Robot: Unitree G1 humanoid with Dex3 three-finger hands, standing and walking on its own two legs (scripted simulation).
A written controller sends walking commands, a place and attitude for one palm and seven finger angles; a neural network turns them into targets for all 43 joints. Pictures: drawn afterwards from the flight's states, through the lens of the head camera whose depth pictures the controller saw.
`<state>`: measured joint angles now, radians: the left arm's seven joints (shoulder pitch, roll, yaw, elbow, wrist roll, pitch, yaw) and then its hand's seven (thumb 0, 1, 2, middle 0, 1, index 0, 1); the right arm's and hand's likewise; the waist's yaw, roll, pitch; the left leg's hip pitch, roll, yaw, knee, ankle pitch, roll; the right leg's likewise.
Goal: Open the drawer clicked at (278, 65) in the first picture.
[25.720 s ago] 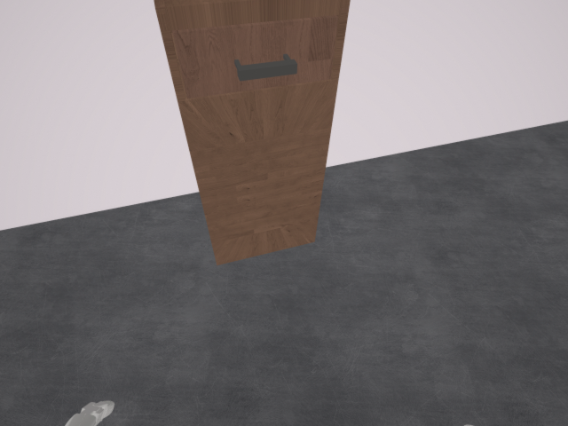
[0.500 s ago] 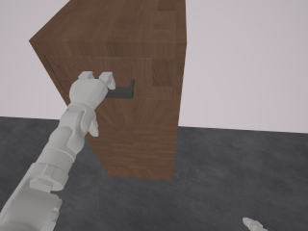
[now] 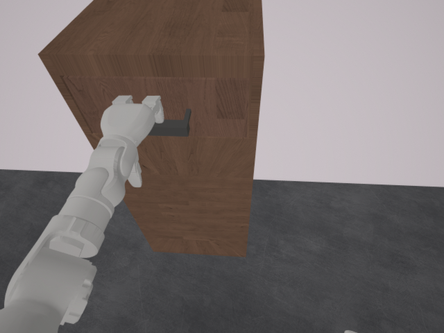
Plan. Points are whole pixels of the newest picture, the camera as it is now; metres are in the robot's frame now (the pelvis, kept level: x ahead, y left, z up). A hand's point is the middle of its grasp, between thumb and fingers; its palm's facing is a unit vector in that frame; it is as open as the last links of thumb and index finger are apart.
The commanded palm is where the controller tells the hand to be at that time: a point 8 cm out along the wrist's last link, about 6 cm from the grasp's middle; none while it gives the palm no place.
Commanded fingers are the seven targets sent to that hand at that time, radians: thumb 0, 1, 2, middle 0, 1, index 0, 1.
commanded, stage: lift the fingers back up to retry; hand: left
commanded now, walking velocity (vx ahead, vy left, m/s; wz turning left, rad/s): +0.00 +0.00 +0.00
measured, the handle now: (158, 120) +0.52 +0.17 +0.09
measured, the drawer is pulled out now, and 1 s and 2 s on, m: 0.00 0.00 0.00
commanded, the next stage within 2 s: re-aim the fingers above the handle in 0.86 s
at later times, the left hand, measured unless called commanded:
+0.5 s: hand (137, 131) +0.45 +0.19 +0.13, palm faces +0.04 -0.03 -1.00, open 13.8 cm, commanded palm +0.42 +0.20 +0.19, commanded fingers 0.00 -0.50 0.30 -0.30 -1.20 -0.30 -1.20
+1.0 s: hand (130, 134) +0.42 +0.19 +0.14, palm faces +0.00 -0.06 -1.00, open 13.8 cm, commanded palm +0.40 +0.20 +0.22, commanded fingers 0.00 -0.50 0.30 -0.30 -1.20 -0.30 -1.20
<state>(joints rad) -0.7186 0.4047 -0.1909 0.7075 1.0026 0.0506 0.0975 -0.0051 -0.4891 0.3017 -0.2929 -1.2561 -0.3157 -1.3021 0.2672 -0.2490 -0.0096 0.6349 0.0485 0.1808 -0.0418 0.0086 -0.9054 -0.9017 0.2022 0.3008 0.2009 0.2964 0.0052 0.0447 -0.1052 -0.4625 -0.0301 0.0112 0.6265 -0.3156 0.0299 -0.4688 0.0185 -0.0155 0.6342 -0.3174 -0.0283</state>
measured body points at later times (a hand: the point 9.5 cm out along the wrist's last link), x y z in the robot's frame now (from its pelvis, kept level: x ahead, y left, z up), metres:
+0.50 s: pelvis +0.00 +0.01 +0.00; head +0.03 -0.02 +0.45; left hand +0.44 +0.19 +0.18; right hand +0.10 -0.25 -0.13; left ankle -0.01 +0.10 -0.72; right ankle +0.00 -0.10 -0.72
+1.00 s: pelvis +0.03 +0.01 +0.01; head +0.05 -0.02 +0.46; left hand +0.42 +0.19 +0.19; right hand +0.21 -0.22 -0.10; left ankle -0.01 +0.10 -0.72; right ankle +0.00 -0.10 -0.72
